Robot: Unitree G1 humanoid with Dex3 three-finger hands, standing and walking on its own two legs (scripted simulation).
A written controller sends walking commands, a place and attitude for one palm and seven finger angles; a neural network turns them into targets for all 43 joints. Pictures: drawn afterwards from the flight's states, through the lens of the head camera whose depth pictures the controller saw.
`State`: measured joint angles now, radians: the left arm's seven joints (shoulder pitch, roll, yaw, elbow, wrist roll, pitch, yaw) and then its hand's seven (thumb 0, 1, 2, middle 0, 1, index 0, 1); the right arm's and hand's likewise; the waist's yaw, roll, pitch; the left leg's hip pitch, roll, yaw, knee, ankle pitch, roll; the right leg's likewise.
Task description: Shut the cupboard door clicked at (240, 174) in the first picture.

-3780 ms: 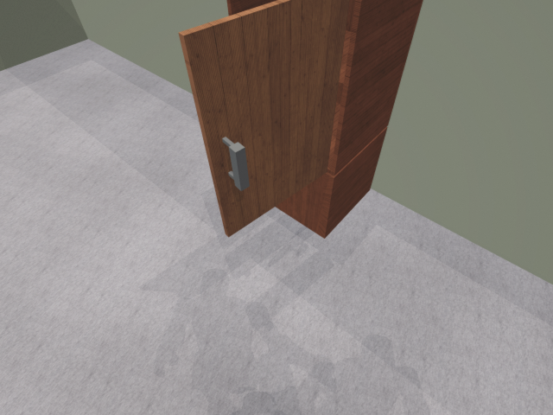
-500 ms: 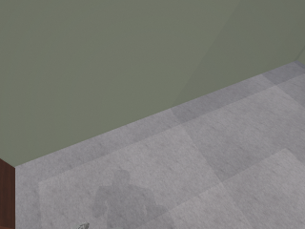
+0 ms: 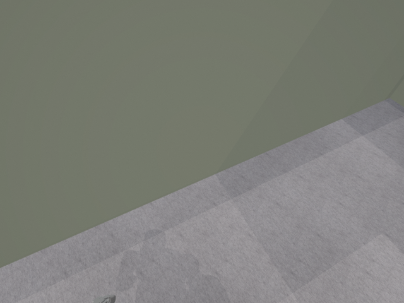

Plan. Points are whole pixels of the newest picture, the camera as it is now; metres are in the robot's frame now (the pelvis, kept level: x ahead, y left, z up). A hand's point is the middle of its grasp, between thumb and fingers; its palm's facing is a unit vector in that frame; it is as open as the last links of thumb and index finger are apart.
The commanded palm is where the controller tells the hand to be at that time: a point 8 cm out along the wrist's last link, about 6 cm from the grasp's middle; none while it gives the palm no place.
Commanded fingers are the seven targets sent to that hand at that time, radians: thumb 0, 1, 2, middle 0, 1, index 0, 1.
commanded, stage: turn to face it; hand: left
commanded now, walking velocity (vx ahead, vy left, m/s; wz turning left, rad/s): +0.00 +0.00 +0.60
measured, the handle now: out of the picture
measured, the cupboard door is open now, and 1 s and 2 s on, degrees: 81 81 81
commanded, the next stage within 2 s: none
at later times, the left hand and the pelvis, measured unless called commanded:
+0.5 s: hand (112, 296) +0.16 +0.21 -0.15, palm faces +0.31 -0.91 -0.28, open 7.4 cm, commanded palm none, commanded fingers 0.00 0.90 0.90 -0.20 -0.30 -0.20 -0.30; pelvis +0.11 -0.03 +0.00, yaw +17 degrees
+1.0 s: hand out of the picture +0.06 +0.14 -0.17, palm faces +0.61 -0.75 -0.26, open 7.4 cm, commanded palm none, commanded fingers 0.00 0.90 0.90 -0.20 -0.30 -0.20 -0.30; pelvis +0.15 -0.06 +0.00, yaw +37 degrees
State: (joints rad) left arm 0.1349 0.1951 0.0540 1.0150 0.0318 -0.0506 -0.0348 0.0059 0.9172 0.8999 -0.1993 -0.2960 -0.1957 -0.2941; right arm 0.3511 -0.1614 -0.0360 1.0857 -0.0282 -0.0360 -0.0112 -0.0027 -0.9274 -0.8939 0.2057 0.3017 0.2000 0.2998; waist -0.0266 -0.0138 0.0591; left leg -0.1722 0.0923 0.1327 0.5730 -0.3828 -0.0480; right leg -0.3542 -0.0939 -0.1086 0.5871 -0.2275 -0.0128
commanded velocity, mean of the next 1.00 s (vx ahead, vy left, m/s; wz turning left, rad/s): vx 0.00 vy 0.00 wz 0.60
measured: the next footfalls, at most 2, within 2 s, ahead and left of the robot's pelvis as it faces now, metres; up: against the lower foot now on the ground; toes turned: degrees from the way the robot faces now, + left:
left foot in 0.26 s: +0.14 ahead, +0.14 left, +0.00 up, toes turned +18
right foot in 0.54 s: +0.20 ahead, -0.14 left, +0.00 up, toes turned +15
